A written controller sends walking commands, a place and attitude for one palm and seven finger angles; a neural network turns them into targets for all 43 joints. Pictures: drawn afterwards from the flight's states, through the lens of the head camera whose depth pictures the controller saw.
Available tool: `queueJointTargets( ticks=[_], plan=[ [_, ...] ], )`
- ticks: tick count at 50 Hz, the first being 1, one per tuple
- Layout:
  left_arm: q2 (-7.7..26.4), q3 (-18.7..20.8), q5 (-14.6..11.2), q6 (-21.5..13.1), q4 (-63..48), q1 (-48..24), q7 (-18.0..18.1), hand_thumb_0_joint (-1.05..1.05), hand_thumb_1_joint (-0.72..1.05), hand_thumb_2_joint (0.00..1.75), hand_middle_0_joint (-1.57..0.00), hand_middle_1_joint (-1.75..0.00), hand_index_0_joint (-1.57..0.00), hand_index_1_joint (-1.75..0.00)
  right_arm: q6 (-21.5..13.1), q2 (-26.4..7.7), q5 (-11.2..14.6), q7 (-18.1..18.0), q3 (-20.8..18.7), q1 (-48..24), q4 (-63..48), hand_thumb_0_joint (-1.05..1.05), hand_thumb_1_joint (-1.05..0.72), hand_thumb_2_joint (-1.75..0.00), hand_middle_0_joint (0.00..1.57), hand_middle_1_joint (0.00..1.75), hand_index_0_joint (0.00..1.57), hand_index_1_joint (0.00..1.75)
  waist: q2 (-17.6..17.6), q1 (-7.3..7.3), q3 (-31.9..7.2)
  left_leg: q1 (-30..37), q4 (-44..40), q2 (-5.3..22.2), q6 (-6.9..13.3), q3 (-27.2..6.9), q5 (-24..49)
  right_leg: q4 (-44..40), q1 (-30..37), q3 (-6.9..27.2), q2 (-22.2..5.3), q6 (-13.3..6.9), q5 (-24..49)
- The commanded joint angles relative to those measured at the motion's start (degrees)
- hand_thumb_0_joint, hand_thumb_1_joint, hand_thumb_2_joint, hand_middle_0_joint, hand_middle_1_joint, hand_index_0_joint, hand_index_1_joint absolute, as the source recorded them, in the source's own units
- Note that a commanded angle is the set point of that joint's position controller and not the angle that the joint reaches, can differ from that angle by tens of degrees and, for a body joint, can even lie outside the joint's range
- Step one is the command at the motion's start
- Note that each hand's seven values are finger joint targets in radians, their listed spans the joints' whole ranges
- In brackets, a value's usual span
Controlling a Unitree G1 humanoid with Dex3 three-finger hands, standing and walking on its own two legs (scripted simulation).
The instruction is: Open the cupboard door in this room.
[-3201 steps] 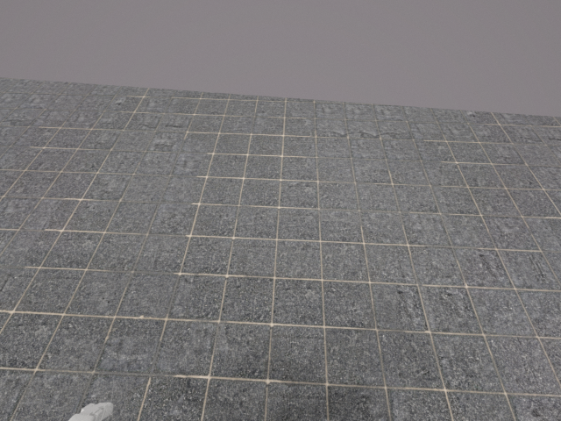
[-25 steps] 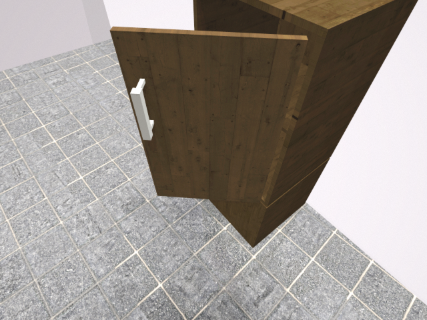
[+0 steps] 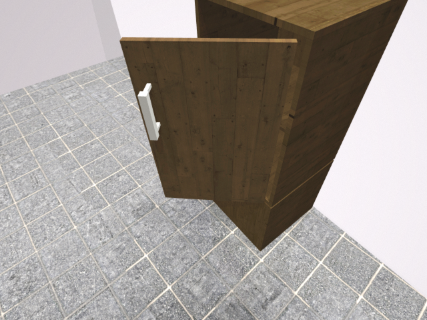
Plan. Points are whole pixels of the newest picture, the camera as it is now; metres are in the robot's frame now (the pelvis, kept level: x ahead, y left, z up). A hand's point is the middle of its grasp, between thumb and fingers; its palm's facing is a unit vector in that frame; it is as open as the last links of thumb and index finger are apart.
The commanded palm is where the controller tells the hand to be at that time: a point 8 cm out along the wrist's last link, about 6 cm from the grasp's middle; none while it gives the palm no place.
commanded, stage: come to a stop and stand still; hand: left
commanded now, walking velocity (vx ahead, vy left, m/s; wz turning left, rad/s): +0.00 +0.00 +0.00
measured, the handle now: (151, 112) +0.57 +0.20 +0.08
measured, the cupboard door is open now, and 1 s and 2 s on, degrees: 47 47 47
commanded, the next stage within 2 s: look again from close up in 0.72 s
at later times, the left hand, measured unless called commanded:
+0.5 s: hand out of the picture +0.04 +0.16 -0.17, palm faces +0.02 -0.98 -0.22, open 7.3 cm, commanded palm none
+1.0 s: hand out of the picture +0.04 +0.16 -0.17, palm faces +0.04 -0.98 -0.21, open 7.4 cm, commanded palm none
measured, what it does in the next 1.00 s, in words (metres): stands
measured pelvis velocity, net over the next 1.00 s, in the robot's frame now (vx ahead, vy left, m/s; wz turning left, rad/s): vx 0.03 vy -0.02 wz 0.02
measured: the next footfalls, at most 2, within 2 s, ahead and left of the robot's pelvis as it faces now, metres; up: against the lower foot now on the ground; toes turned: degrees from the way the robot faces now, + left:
none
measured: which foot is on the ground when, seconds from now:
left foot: down 0.00-1.00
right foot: down 0.00-1.00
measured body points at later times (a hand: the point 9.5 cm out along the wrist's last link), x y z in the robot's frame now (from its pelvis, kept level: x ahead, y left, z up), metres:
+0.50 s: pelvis +0.02 -0.02 +0.00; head +0.04 -0.03 +0.45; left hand +0.04 +0.21 -0.15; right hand +0.01 -0.24 -0.16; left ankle -0.04 +0.09 -0.74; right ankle +0.05 -0.11 -0.74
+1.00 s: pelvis +0.03 -0.02 +0.00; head +0.04 -0.02 +0.45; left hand +0.04 +0.21 -0.15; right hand +0.03 -0.25 -0.16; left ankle -0.04 +0.09 -0.74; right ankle +0.05 -0.11 -0.74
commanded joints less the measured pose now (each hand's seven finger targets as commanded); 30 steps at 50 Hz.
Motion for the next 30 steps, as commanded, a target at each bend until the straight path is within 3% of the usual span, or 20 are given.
queueJointTargets(
  ticks=[1, 7, 15, 19, 21, 30],
  plan=[
    [7.59, 1.14, -0.22, -1.49, -2.50, -0.14, 0.35, 0.00, 0.90, 0.90, -0.20, -0.30, -0.20, -0.30, -0.77, -6.11, 0.32, -0.40, -1.13, 2.69, -1.05, 0.00, -0.90, -0.90, 0.20, 0.30, 0.20, 0.30, -3.42, -0.56, 3.74, -8.85, -8.14, 6.65, 0.74, -7.66, -0.47, -6.71, 3.53, 8.97, -5.30, -2.04, -4.97],
    [7.86, 1.01, -0.36, -1.79, -0.96, 0.14, 0.38, 0.00, 0.90, 0.90, -0.20, -0.30, -0.20, -0.30, -0.68, -5.36, 0.44, -0.31, -0.72, 3.55, 1.61, 0.00, -0.90, -0.90, 0.20, 0.30, 0.20, 0.30, -4.29, -0.56, 2.21, -7.77, -7.10, 6.28, 0.31, -6.80, 1.34, -7.58, 4.94, 9.12, -6.23, -2.17, -4.01],
    [7.29, 1.00, -0.50, -2.12, 0.80, 0.32, 0.70, 0.00, 0.90, 0.90, -0.20, -0.30, -0.20, -0.30, -0.93, -4.18, 0.58, -0.71, -0.42, 4.66, 4.68, 0.00, -0.90, -0.90, 0.20, 0.30, 0.20, 0.30, -3.29, -0.30, 0.42, -6.76, -6.68, 7.06, -0.32, -6.41, 7.11, -5.21, 8.75, 7.62, -6.60, -2.37, 7.89],
    [6.55, 0.92, -0.50, -1.93, 1.31, 0.46, 0.81, 0.00, 0.90, 0.90, -0.20, -0.30, -0.20, -0.30, -0.75, -2.90, 0.55, -0.89, -0.39, 4.91, 5.59, 0.00, -0.90, -0.90, 0.20, 0.30, 0.20, 0.30, -2.46, -0.15, 1.98, -6.86, -6.90, 7.21, -0.51, -6.24, 6.80, -5.66, 8.17, 7.33, -6.61, -2.46, 7.49],
    [6.66, 1.06, -0.51, -2.05, 1.35, 0.50, 0.86, 0.00, 0.90, 0.90, -0.20, -0.30, -0.20, -0.30, -0.85, -3.22, 0.55, -0.95, -0.50, 5.17, 5.84, 0.00, -0.90, -0.90, 0.20, 0.30, 0.20, 0.30, -1.96, -0.18, 0.57, -6.38, -6.50, 7.19, -0.58, -6.26, 7.93, -5.26, 9.14, 7.54, -6.59, -2.49, 9.14],
    [6.47, 1.23, -0.45, -1.91, 1.22, 0.12, 0.89, 0.00, 0.90, 0.90, -0.20, -0.30, -0.20, -0.30, -0.75, -2.67, 0.56, -1.18, -0.78, 5.19, 6.22, 0.00, -0.90, -0.90, 0.20, 0.30, 0.20, 0.30, -2.39, -0.17, 1.30, -6.10, -6.45, 7.40, -0.78, -6.08, 8.03, -5.49, 9.05, 7.04, -6.52, -2.44, 10.17]
  ],
)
